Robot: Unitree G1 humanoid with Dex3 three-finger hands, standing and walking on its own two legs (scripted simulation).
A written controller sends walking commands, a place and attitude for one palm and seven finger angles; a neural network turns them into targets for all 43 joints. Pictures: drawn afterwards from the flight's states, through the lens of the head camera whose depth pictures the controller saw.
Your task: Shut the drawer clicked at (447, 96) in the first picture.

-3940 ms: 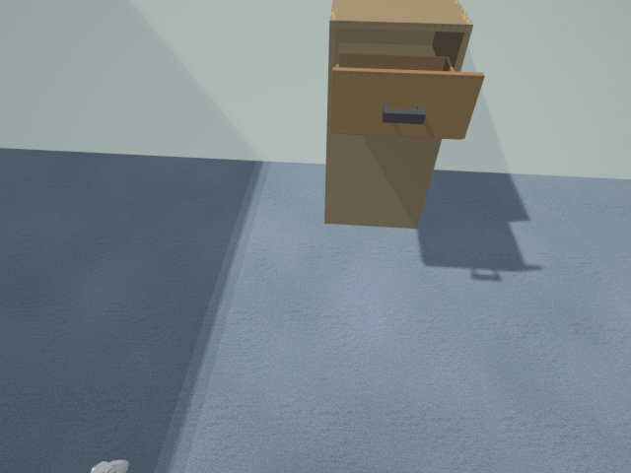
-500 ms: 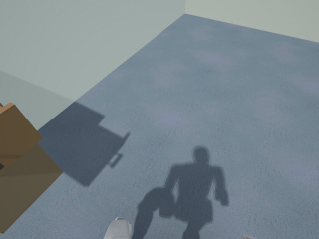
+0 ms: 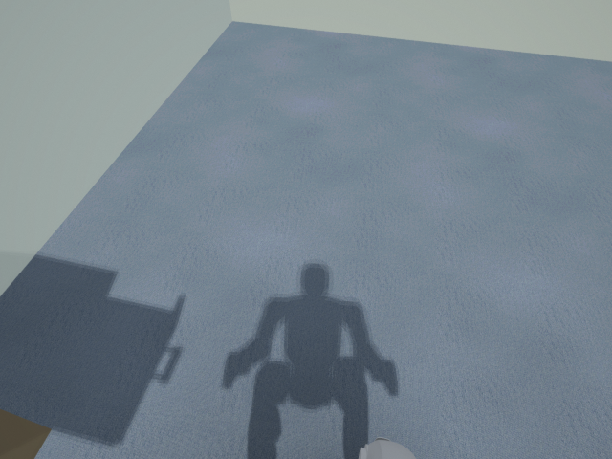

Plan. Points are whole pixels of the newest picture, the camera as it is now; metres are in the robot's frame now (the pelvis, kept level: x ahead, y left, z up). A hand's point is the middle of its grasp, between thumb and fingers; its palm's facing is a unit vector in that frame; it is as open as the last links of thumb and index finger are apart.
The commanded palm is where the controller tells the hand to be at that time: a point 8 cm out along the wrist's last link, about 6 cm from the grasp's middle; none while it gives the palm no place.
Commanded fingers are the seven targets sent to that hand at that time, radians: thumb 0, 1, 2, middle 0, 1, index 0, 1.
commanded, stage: walk to a spot facing it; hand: left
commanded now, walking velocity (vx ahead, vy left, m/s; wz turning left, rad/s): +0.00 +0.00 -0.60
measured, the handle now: out of the picture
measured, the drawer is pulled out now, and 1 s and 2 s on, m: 0.30 0.30 0.30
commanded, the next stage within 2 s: none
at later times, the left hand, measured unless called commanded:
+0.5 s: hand (215, 441) +0.17 +0.15 -0.16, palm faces -0.23 -0.95 -0.22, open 7.4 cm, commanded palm none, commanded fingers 0.00 0.90 0.90 -0.20 -0.30 -0.20 -0.30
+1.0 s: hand (231, 414) +0.21 +0.14 -0.16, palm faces -0.55 -0.81 -0.22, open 7.4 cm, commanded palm none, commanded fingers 0.00 0.90 0.90 -0.20 -0.30 -0.20 -0.30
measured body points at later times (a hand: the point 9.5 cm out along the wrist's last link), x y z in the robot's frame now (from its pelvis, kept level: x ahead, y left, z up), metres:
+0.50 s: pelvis +0.03 -0.01 +0.00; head +0.07 -0.03 +0.45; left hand +0.18 +0.20 -0.14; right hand +0.05 -0.28 -0.14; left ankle +0.06 +0.12 -0.71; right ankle +0.04 -0.12 -0.73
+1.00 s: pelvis +0.02 +0.02 +0.00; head +0.05 +0.00 +0.45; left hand +0.23 +0.18 -0.14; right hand -0.10 -0.21 -0.14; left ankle +0.06 +0.11 -0.73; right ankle -0.07 -0.08 -0.70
